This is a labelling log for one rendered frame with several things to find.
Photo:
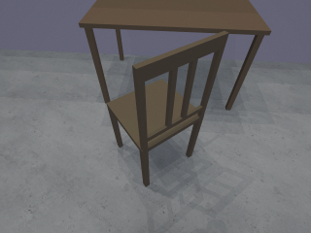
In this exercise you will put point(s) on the chair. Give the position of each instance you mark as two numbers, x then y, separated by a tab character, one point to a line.
154	113

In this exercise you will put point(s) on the table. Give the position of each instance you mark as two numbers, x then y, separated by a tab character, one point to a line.
195	16

